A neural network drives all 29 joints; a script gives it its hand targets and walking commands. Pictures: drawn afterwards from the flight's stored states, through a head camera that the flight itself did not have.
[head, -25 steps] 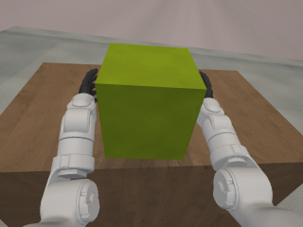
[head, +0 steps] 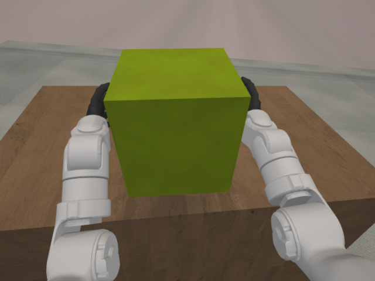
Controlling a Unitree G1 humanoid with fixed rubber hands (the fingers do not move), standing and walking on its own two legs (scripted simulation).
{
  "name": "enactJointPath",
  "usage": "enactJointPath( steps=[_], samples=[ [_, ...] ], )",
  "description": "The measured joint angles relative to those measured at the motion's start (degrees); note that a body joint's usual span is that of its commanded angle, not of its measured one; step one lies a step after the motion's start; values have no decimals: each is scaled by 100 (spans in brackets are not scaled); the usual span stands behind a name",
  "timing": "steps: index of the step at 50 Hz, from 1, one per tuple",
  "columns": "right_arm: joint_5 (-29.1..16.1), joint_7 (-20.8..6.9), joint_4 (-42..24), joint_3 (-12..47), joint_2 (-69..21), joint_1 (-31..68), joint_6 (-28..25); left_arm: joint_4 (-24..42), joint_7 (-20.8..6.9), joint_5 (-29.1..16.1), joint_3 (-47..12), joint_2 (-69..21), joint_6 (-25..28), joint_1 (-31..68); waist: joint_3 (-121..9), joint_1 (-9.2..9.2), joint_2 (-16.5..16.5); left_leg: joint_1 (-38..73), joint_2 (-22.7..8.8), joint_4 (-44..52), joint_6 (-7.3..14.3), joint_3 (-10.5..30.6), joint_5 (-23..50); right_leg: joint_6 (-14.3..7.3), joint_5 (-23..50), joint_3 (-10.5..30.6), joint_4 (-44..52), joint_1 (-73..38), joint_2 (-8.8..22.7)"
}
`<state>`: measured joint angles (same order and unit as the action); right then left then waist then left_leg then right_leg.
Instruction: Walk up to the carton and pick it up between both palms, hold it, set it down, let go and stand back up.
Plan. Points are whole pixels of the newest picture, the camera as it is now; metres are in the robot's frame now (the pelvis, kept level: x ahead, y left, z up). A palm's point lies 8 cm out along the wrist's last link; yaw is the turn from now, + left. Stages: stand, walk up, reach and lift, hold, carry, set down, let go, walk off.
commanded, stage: reach and lift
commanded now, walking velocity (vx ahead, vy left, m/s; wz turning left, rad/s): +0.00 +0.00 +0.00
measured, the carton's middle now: (176, 121) +0.41 -0.01 +0.20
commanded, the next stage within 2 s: hold in 0.46 s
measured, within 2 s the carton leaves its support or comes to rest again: neither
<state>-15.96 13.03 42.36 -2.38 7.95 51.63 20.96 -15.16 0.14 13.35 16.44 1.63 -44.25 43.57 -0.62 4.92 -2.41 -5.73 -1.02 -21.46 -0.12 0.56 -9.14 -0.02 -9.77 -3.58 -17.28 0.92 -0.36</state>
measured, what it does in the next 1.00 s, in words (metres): stands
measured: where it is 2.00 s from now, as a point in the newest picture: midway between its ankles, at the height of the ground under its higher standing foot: outside the picture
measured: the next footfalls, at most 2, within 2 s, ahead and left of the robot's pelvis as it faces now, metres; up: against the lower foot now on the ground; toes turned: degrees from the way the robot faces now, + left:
none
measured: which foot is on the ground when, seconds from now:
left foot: down 0.00-1.00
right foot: down 0.00-1.00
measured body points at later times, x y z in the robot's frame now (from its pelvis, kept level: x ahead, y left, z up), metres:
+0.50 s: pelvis +0.00 +0.00 +0.00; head -0.06 +0.02 +0.45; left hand +0.39 +0.14 +0.24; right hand +0.39 -0.17 +0.25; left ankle +0.04 +0.12 -0.75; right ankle +0.01 -0.11 -0.75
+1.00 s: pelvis +0.00 -0.01 +0.00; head -0.08 +0.01 +0.44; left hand +0.39 +0.15 +0.27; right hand +0.39 -0.16 +0.28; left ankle +0.04 +0.12 -0.75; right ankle +0.00 -0.11 -0.75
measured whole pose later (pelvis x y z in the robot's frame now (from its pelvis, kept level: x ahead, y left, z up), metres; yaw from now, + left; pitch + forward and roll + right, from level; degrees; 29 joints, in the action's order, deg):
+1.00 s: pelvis +0.00 -0.01 +0.00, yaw +0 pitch -6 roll -1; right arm -18.3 15.3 45.7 -1.9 9.9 59.8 29.6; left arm -20.6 -1.0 12.6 18.7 4.3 -50.2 51.7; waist -5.2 3.7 -1.2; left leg -7.3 -1.5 -21.5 -0.6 0.7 -8.8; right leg -0.6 -9.8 -3.5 -18.0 2.8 -0.9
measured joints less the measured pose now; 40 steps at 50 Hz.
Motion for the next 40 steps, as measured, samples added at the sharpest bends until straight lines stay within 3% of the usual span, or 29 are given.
enactJointPath(
  steps=[9, 20, 29, 40],
  samples=[
    [-111, 150, -528, 93, -30, -148, 248, 461, -50, -44, 44, -9, -178, -165, -20, 57, 41, 56, -6, -32, -24, 37, -64, -11, -57, -34, 6, -87, -10],
    [-122, 208, -535, 100, -8, -53, 502, 381, -150, 30, 106, 8, -334, -51, -19, 62, 73, 163, -16, 8, -34, 18, -55, -21, -54, -12, 19, -172, -19],
    [-159, 236, -446, 74, 25, 91, 583, 227, -147, -11, 159, 41, -352, 107, -135, 36, 96, 53, -41, -20, -34, -16, -25, -34, -24, 25, -39, -31, -40],
    [-61, 174, 210, -82, 71, 600, 675, -427, -145, 12, 255, 178, -451, 659, -318, -67, 91, -72, -36, 25, -40, -19, 57, -53, 1, 28, -98, 142, -35]
  ],
)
